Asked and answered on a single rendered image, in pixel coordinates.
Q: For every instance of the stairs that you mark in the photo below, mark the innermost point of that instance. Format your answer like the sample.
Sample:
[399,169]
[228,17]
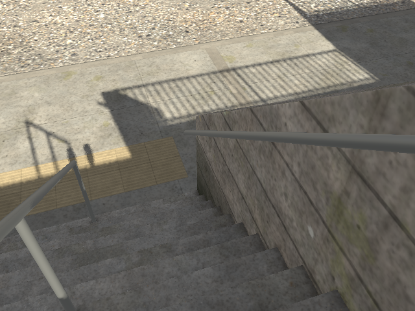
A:
[174,254]

